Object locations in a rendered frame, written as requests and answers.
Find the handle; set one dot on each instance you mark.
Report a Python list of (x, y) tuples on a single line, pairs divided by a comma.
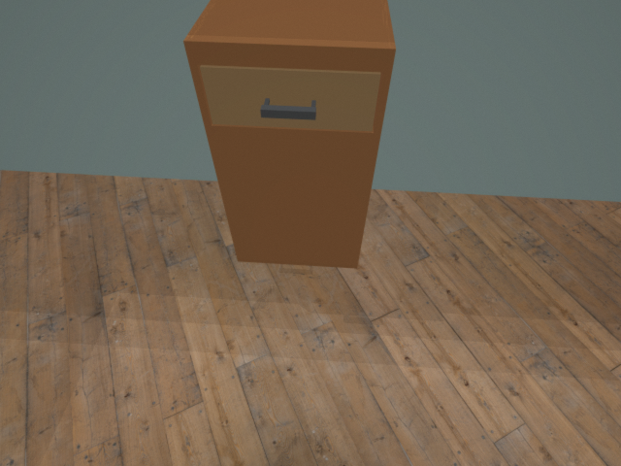
[(293, 112)]

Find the drawer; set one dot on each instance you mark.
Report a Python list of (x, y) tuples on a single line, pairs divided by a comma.
[(345, 100)]

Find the cabinet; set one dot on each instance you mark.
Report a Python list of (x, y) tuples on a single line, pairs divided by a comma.
[(295, 196)]

